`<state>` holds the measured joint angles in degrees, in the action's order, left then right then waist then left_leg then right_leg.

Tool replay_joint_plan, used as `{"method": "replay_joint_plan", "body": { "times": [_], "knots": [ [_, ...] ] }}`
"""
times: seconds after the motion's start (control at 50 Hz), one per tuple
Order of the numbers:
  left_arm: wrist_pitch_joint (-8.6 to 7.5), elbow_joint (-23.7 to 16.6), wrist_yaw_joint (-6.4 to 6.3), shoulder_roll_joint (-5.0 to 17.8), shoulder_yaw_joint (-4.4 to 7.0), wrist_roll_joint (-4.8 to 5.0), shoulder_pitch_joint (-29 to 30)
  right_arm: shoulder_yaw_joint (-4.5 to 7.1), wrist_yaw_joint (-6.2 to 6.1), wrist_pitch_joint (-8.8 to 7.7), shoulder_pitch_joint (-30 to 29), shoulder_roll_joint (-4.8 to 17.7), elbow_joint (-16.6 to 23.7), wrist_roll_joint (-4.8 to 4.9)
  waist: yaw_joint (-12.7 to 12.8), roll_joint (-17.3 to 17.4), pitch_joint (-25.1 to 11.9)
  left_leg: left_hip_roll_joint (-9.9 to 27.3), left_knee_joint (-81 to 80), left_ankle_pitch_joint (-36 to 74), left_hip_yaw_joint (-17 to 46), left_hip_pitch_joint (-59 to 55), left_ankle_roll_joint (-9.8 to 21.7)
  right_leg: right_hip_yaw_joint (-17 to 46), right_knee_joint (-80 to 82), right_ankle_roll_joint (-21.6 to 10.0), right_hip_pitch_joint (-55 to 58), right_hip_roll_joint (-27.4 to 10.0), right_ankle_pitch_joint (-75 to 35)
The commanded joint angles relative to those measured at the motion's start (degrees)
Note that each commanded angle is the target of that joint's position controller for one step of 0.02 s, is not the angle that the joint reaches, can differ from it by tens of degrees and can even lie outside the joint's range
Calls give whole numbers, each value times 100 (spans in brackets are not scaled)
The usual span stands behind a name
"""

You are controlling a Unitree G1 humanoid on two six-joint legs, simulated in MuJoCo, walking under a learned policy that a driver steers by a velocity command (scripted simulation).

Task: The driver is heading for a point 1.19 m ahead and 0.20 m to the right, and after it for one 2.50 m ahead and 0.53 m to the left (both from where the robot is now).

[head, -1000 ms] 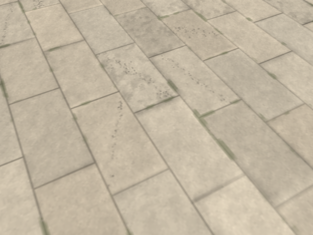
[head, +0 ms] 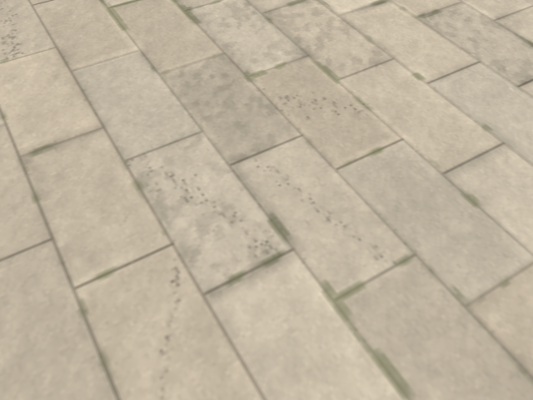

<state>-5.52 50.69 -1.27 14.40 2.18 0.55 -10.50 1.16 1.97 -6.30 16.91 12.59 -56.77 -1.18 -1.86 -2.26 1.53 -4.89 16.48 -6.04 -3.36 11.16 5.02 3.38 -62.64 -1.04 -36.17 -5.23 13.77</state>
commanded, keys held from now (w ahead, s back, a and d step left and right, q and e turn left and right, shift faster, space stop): no key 1.00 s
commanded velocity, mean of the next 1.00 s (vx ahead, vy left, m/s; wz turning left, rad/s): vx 0.06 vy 0.00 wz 0.00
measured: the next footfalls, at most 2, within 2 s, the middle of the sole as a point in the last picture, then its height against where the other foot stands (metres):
right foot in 0.20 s outside the picture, level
left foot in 1.98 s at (236, 353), level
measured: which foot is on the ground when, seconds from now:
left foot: down 0.00-1.00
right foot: up 0.00-0.18, down 0.20-1.00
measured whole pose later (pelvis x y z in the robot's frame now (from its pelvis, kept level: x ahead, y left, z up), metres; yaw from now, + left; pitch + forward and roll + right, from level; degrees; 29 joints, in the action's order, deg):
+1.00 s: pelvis +0.12 -0.04 -0.01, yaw +0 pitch -1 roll +0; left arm 0.5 60.0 -1.9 10.6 2.8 0.2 -8.0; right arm 0.2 -2.4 -1.2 18.5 9.2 -64.1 -0.3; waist -0.4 -0.3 2.4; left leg 0.2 29.9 -21.6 -1.4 7.0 0.2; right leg -0.7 -30.4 -1.7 -18.5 1.2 10.7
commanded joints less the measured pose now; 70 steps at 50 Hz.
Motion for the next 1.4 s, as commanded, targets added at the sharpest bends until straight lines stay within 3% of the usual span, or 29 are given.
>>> {"method": "replay_joint_plan", "body": {
  "times": [0.02, 0.08, 0.12, 0.16, 0.18, 0.2, 0.22, 0.24, 0.26, 0.28, 0.3, 0.34, 0.36, 0.38, 0.4, 0.46, 0.5, 0.62, 0.8, 1.18, 1.22, 1.26, 1.3, 1.32, 1.36, 1.4],
  "knots": [
    [95, -64, -43, 39, 0, -88, -661, 83, -128, -51, -457, 723, 345, -9, 443, 549, -294, 1333, -483, 3601, 397, 735, 869, -184, 1191, 158, 977, -17, -833],
    [156, -164, -20, 83, -18, -56, -71, 114, -193, 50, -123, 912, 204, 61, 160, 590, -442, 1393, -348, 2994, 438, 373, 771, -226, 2170, 200, 1226, 137, -1401],
    [193, -221, -10, 212, 8, -47, 153, 111, -207, 115, -57, 905, 118, 93, 94, 634, -420, 1533, -207, 2541, 622, 141, 750, -149, 2567, 171, 1308, 176, -1333],
    [175, -249, 8, 312, 44, -81, 223, 108, -223, 168, -133, 867, 73, 146, 144, 651, -401, 1596, 124, 2154, 794, -41, 661, -154, 3052, 50, 1482, 248, -1136],
    [151, -180, 12, 347, 75, -115, 76, 92, -238, 190, -214, 807, 69, 204, 262, 573, -446, 1476, 410, 1779, 809, -75, 524, -218, 3549, -43, 1801, 315, -1366],
    [135, -85, -10, 531, 144, -155, -125, 58, -246, 191, -24, 681, 20, 207, 275, 370, -532, 1209, 753, 1319, 797, -70, 298, -121, 4023, -150, 2276, 224, -2159],
    [139, -46, -45, 871, 216, -193, -343, 14, -254, 152, 369, 540, -13, 80, 81, -55, -846, 840, 1269, 394, 620, 282, 64, 391, 3742, -360, 3097, -359, -3952],
    [210, 5, -61, 828, 193, -169, -318, -99, -244, 144, 1114, 79, -231, 24, -247, -868, -1175, 470, 1668, -1361, 340, 982, -222, 914, 3547, -1033, 3840, -928, -4372],
    [249, 29, -22, 336, 86, -143, -368, -108, -295, 217, 944, 146, -245, 66, -46, -862, -1222, 475, 1930, -1925, 293, 996, -374, 1279, 3807, -1314, 3568, -1109, -3345],
    [259, 39, 13, 195, 46, -131, -277, -56, -341, 322, 571, 355, -158, 110, -2, -706, -1025, 512, 1920, -1915, 317, 998, -422, 1417, 4037, -1262, 3204, -1002, -2291],
    [278, -9, 24, 255, 44, -142, -38, -33, -386, 435, 371, 396, -134, 114, -53, -581, -902, 575, 1772, -1735, 353, 874, -445, 1394, 4176, -1115, 2861, -881, -1466],
    [312, -144, 21, 390, 66, -118, 501, -46, -411, 622, 310, 379, -168, 31, -205, -497, -617, 665, 1149, -1163, 385, 236, -418, 1019, 4399, -689, 1964, -524, 130],
    [330, -173, 10, 372, 69, -86, 669, -45, -398, 650, 322, 413, -214, 21, -210, -394, -306, 665, 983, -1185, 356, 293, -382, 658, 4412, -469, 1727, -232, 622],
    [323, -120, 8, 328, 69, -72, 566, -16, -397, 631, 297, 514, -288, 43, -91, -142, -66, 628, 970, -1236, 325, 433, -353, 395, 4300, -346, 1758, 7, 479],
    [297, -23, 5, 327, 77, -66, 394, -15, -401, 593, 312, 489, -340, 61, -48, -9, -75, 638, 925, -1121, 334, 460, -336, 307, 4105, -323, 1944, 86, -75],
    [240, 147, -8, 316, 107, -10, 114, -6, -385, 470, 321, 471, -439, 72, 51, 213, -459, 697, 897, -553, 395, 427, -386, 131, 3532, -488, 2652, 135, -2022],
    [267, 209, -2, 283, 119, -15, 87, -11, -379, 451, 280, 423, -476, 92, 87, 269, -588, 694, 937, -372, 382, 397, -407, 90, 3375, -564, 2861, 138, -2459],
    [409, 343, -2, 222, 146, -20, 194, -19, -412, 542, 318, 333, -580, 95, 86, 259, -283, 675, 914, -513, 356, 419, -396, 9, 3402, -521, 2675, 221, -1942],
    [522, 554, -52, 195, 162, -28, 247, -25, -446, 518, 462, 267, -658, 89, 127, 236, -32, 694, 757, -817, 367, 576, -375, -40, 3494, -398, 2689, 302, -1341],
    [559, 943, -102, 115, 118, -33, 180, -1, -455, 451, 804, 54, -687, 89, 177, 261, 202, 674, 481, -1260, 366, 715, -329, -24, 3699, -287, 2640, 334, -674],
    [565, 1049, -106, 127, 129, -6, 20, 43, -468, 472, 989, 135, -742, 129, 154, 381, 197, 668, 366, -2487, 431, 730, -169, -234, 3549, -289, 2489, 551, 871],
    [489, 983, -91, 178, 156, 34, 187, 127, -495, 450, 1061, 365, -622, 192, 24, 602, 562, 1040, 33, -3783, 1010, 747, 219, -413, 3107, -307, 1702, 725, 1988],
    [277, 763, 4, -19, 107, 101, 647, 277, -492, 326, 1153, 787, -574, 263, -117, 1223, 975, 2140, -756, -4075, 2415, 264, 765, -684, 2021, -278, 706, 683, 909],
    [187, 708, 54, 4, 106, 94, 737, 311, -485, 262, 1056, 824, -532, 242, -109, 1216, 1124, 2492, -824, -3702, 2743, 85, 932, -506, 1620, -337, 278, 420, 827],
    [57, 617, 126, 67, 116, 148, 809, 290, -424, 159, 1047, 625, -477, 222, -82, 1007, 1136, 2486, -654, -2643, 2568, -536, 870, -370, 1521, -422, -276, 169, 1240],
    [-29, 607, 180, 62, 123, 188, 760, 296, -356, 164, 941, 629, -416, 276, 22, 890, 979, 2111, -429, -1962, 1893, -525, 603, -631, 2427, -426, 395, 251, 1022]
  ]
}}
Over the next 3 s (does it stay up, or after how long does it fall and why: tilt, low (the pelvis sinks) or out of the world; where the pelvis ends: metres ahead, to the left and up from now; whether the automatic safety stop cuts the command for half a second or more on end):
stays up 0.99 -0.11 -0.01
